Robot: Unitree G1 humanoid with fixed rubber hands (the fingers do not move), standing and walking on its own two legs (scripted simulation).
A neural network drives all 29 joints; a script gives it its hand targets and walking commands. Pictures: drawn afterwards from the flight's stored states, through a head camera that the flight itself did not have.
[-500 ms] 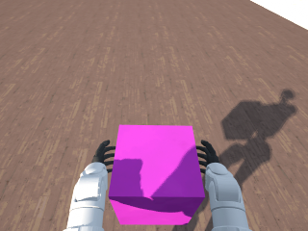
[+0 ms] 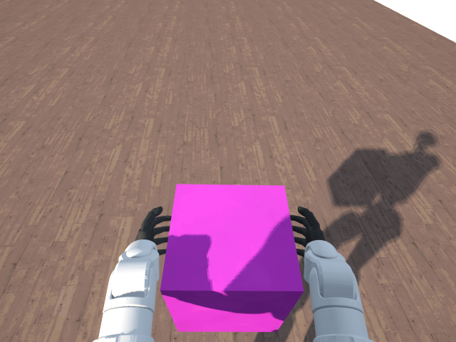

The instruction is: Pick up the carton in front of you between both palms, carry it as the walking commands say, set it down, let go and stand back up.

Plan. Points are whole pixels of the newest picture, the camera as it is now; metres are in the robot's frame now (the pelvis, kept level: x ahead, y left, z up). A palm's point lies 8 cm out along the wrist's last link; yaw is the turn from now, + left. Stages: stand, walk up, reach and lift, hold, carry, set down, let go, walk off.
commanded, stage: carry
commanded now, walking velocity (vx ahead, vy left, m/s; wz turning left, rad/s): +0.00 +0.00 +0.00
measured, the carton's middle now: (229, 261) +0.31 +0.00 -0.04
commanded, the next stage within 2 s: hold in 0.48 s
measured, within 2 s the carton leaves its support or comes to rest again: neither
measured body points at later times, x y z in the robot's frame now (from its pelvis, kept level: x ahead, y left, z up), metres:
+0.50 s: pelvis +0.00 +0.01 +0.00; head -0.02 +0.01 +0.45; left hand +0.30 +0.16 +0.03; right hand +0.30 -0.14 +0.04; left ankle -0.03 +0.08 -0.73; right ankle +0.06 -0.12 -0.73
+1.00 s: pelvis -0.01 -0.04 +0.01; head -0.05 -0.06 +0.46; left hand +0.25 +0.17 +0.05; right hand +0.32 -0.13 +0.05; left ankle -0.03 +0.08 -0.73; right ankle +0.06 -0.15 -0.73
